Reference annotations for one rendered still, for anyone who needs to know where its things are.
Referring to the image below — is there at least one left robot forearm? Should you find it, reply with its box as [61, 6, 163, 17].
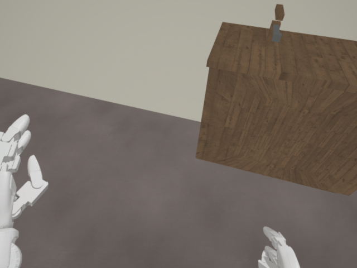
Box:
[0, 228, 22, 268]

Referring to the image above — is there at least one right robot hand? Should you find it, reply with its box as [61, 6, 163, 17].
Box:
[258, 226, 300, 268]

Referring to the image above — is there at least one tap lever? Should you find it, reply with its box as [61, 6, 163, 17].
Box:
[272, 24, 282, 42]

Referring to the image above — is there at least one counter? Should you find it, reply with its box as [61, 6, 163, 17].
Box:
[196, 4, 357, 196]

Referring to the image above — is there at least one left robot hand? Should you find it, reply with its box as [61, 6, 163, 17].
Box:
[0, 114, 48, 229]

